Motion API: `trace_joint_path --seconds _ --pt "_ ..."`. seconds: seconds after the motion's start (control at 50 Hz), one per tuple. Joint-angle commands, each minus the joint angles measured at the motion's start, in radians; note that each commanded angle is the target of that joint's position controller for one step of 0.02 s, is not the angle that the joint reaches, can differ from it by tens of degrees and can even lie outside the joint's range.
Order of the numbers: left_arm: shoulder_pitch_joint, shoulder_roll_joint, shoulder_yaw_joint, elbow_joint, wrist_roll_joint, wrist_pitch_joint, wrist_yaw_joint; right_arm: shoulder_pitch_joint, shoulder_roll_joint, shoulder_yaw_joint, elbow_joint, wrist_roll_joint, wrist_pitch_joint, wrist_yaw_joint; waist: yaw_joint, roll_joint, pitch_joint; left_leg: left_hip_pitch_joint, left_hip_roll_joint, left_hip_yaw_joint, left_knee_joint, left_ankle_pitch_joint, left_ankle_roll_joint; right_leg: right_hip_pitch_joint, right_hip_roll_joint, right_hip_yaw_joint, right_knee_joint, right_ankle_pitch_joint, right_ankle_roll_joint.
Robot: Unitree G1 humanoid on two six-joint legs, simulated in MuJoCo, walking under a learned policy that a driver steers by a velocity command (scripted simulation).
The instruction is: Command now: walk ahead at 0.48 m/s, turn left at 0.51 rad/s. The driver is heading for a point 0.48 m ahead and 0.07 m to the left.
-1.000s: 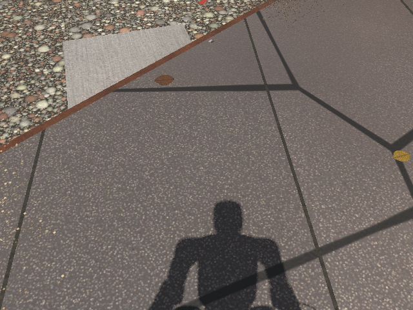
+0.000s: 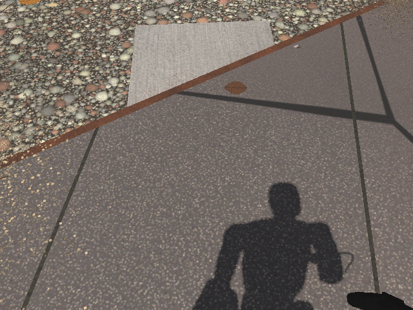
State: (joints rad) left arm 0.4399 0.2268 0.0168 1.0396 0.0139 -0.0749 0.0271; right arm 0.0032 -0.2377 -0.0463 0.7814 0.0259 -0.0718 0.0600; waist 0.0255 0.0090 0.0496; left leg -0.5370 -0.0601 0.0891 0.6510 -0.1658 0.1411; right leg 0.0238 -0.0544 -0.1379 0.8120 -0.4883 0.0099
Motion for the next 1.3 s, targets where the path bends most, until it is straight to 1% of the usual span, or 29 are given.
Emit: trace_joint_path --seconds 0.02,0.04,0.06,0.1,0.12,0.18,0.26,0.32,0.38,0.42,0.44,0.46,0.48,0.5,0.52,0.54,0.56,0.6,0.66,0.72,0.82,0.84,0.86,0.88,0.9,0.92,0.98,1.1,1.3 --pt "-0.077 0.138 0.021 -0.169 -0.051 -0.098 -0.032 0.374 -0.205 -0.069 0.038 -0.020 0.003 -0.025 -0.162 0.106 -0.326 0.907 0.374 -0.894 -0.391 -0.235 0.269 -0.805 0.060 0.280 0.711 -0.011 -0.043" --pt "-0.149 0.158 0.026 -0.210 -0.065 -0.110 -0.030 0.295 -0.169 -0.058 0.024 -0.015 -0.008 -0.025 -0.122 0.050 -0.185 0.737 0.339 -0.732 -0.408 -0.154 0.221 -0.824 0.015 0.257 0.643 0.094 -0.061" --pt "-0.156 0.159 0.033 -0.204 -0.048 -0.108 -0.018 0.210 -0.142 -0.047 0.001 -0.013 -0.019 -0.018 -0.062 -0.060 -0.116 0.564 0.293 -0.613 -0.426 -0.031 0.192 -0.762 -0.027 0.248 0.567 0.153 -0.056" --pt "-0.111 0.159 0.049 -0.210 -0.024 -0.076 -0.008 0.136 -0.118 -0.038 -0.029 -0.023 -0.023 -0.019 0.011 -0.041 -0.076 0.359 0.221 -0.473 -0.454 0.089 0.169 -0.624 -0.078 0.252 0.454 0.193 -0.032" --pt "-0.106 0.147 0.052 -0.221 -0.017 -0.063 -0.006 0.138 -0.119 -0.037 -0.029 -0.016 -0.023 -0.023 0.024 -0.020 -0.063 0.307 0.202 -0.436 -0.464 0.121 0.168 -0.604 -0.087 0.240 0.400 0.196 -0.015" --pt "-0.213 0.128 0.051 -0.281 0.010 -0.043 0.002 0.198 -0.160 -0.047 -0.024 -0.015 -0.024 -0.046 0.007 0.011 -0.027 0.197 0.159 -0.347 -0.477 0.213 0.164 -0.608 -0.073 0.193 0.211 0.313 0.038" --pt "-0.398 0.092 0.035 -0.345 0.001 -0.048 -0.001 0.289 -0.185 -0.057 -0.020 -0.003 -0.008 -0.066 -0.073 0.047 -0.028 0.210 0.110 -0.320 -0.433 0.135 0.100 -0.564 -0.001 0.179 -0.154 0.560 0.050" --pt "-0.473 0.114 0.038 -0.381 -0.019 -0.056 -0.016 0.340 -0.185 -0.058 -0.011 0.004 0.001 -0.071 -0.104 0.072 -0.046 0.285 0.143 -0.389 -0.386 0.081 0.083 -0.533 0.032 0.193 -0.265 0.591 0.048" --pt "-0.476 0.160 0.053 -0.400 -0.023 -0.072 -0.034 0.351 -0.180 -0.058 -0.017 0.002 0.013 -0.079 -0.086 0.090 -0.063 0.398 0.188 -0.490 -0.284 0.070 0.066 -0.507 0.043 0.224 -0.335 0.487 0.018" --pt "-0.372 0.185 0.068 -0.379 -0.023 -0.084 -0.034 0.326 -0.170 -0.056 -0.033 -0.004 0.020 -0.081 -0.022 0.117 -0.094 0.405 0.173 -0.513 -0.193 0.130 0.039 -0.364 0.049 0.202 -0.386 0.431 -0.024" --pt "-0.252 0.221 0.084 -0.362 -0.010 -0.089 -0.028 0.318 -0.129 -0.040 -0.046 -0.011 0.017 -0.076 0.036 0.093 -0.189 0.353 0.118 -0.468 -0.027 0.148 0.006 -0.161 -0.014 0.244 -0.383 0.423 -0.074" --pt "-0.094 0.286 0.097 -0.353 0.006 -0.084 -0.019 0.337 -0.067 -0.018 -0.069 -0.034 0.015 -0.076 0.082 -0.043 -0.340 0.223 0.030 -0.345 0.275 -0.046 -0.046 0.098 -0.204 0.427 -0.356 0.480 -0.139" --pt "-0.060 0.339 0.112 -0.312 0.017 -0.068 -0.029 0.498 -0.043 -0.010 -0.092 0.002 0.005 -0.074 -0.014 -0.416 -0.409 -0.125 -0.079 -0.267 0.554 -0.471 -0.104 0.335 -0.396 0.899 -0.446 0.428 -0.311" --pt "-0.108 0.214 0.086 -0.350 0.002 -0.064 -0.033 0.492 -0.161 -0.029 -0.050 0.013 0.009 -0.082 0.009 -0.238 -0.329 -0.203 -0.001 -0.320 0.668 -0.433 -0.122 0.270 -0.376 0.878 -0.457 0.398 -0.284" --pt "-0.159 0.156 0.069 -0.365 -0.002 -0.057 -0.032 0.385 -0.201 -0.042 -0.060 0.003 0.020 -0.085 0.032 -0.122 -0.220 -0.203 0.016 -0.296 0.695 -0.357 -0.139 0.148 -0.330 0.674 -0.435 0.575 -0.246" --pt "-0.209 0.142 0.057 -0.370 0.005 -0.050 -0.038 0.333 -0.188 -0.043 -0.071 -0.011 0.028 -0.089 0.013 -0.034 -0.170 -0.158 0.041 -0.266 0.676 -0.317 -0.155 0.026 -0.282 0.538 -0.431 0.782 -0.233" --pt "-0.234 0.129 0.052 -0.360 0.002 -0.045 -0.043 0.300 -0.174 -0.046 -0.086 -0.023 0.033 -0.089 -0.008 -0.027 -0.123 -0.137 0.064 -0.253 0.616 -0.300 -0.162 -0.061 -0.242 0.451 -0.437 0.914 -0.230" --pt "-0.246 0.117 0.047 -0.337 0.007 -0.047 -0.049 0.325 -0.106 -0.034 -0.089 -0.015 0.045 -0.083 -0.046 -0.092 -0.113 -0.040 0.085 -0.211 0.486 -0.262 -0.169 -0.162 -0.178 0.335 -0.483 0.987 -0.218" --pt "-0.272 0.157 0.057 -0.312 0.002 -0.038 -0.040 0.300 -0.064 -0.018 -0.104 -0.021 0.055 -0.082 -0.060 -0.121 -0.147 0.038 0.093 -0.167 0.280 -0.168 -0.189 -0.193 -0.170 0.256 -0.509 1.079 -0.245" --pt "-0.271 0.187 0.065 -0.294 -0.013 -0.015 -0.030 0.243 -0.067 -0.012 -0.114 -0.024 0.058 -0.076 -0.040 -0.127 -0.179 0.147 0.091 -0.132 0.109 -0.026 -0.188 -0.208 -0.158 0.204 -0.519 1.014 -0.233" --pt "-0.258 0.186 0.059 -0.262 -0.031 0.007 -0.030 0.174 -0.093 -0.025 -0.137 -0.029 0.061 -0.071 -0.035 -0.119 -0.141 0.258 0.070 -0.105 -0.137 0.064 -0.137 -0.204 -0.161 0.229 -0.463 0.730 -0.196" --pt "-0.243 0.167 0.052 -0.253 -0.035 0.009 -0.030 0.180 -0.102 -0.029 -0.134 -0.034 0.058 -0.072 -0.043 -0.106 -0.135 0.323 0.069 -0.110 -0.230 0.142 -0.114 -0.222 -0.133 0.229 -0.435 0.631 -0.160" --pt "-0.207 0.136 0.040 -0.244 -0.021 0.004 -0.030 0.184 -0.141 -0.038 -0.142 -0.043 0.057 -0.079 -0.034 -0.053 -0.155 0.424 0.142 -0.190 -0.257 0.343 -0.085 -0.266 -0.090 0.210 -0.389 0.514 -0.103" --pt "-0.134 0.106 0.030 -0.239 0.013 -0.003 -0.034 0.184 -0.199 -0.047 -0.160 -0.052 0.063 -0.089 0.018 0.068 -0.206 0.544 0.270 -0.309 -0.193 0.575 -0.023 -0.352 -0.009 0.146 -0.310 0.261 -0.045" --pt "-0.088 0.060 0.015 -0.228 0.012 0.000 -0.031 0.163 -0.134 -0.028 -0.151 -0.051 0.072 -0.090 0.037 0.170 -0.236 0.522 0.324 -0.356 -0.199 0.504 0.061 -0.357 0.010 0.125 -0.300 0.100 -0.003" --pt "-0.140 0.084 0.015 -0.236 0.009 0.013 -0.025 0.127 -0.085 -0.017 -0.154 -0.041 0.072 -0.081 0.018 0.144 -0.201 0.451 0.280 -0.350 -0.214 0.344 0.055 -0.320 0.001 0.137 -0.328 0.147 0.015" --pt "-0.181 0.147 0.031 -0.230 0.008 0.045 -0.015 0.090 -0.102 -0.022 -0.155 -0.038 0.062 -0.063 0.004 0.082 -0.107 0.357 0.168 -0.254 -0.187 0.222 -0.034 -0.304 0.007 0.124 -0.356 0.251 0.014" --pt "-0.177 0.130 0.029 -0.204 -0.002 0.053 -0.006 0.108 -0.093 -0.024 -0.122 -0.033 0.051 -0.065 -0.002 0.036 -0.131 0.389 0.152 -0.230 -0.136 0.384 -0.036 -0.249 -0.005 0.130 -0.350 0.340 0.015" --pt "-0.178 0.119 0.036 -0.145 -0.004 0.073 0.010 0.096 -0.081 -0.030 -0.047 -0.031 0.057 -0.071 0.001 0.006 -0.088 0.355 0.127 -0.208 -0.163 0.240 -0.048 -0.228 -0.004 0.127 -0.370 0.296 0.018"
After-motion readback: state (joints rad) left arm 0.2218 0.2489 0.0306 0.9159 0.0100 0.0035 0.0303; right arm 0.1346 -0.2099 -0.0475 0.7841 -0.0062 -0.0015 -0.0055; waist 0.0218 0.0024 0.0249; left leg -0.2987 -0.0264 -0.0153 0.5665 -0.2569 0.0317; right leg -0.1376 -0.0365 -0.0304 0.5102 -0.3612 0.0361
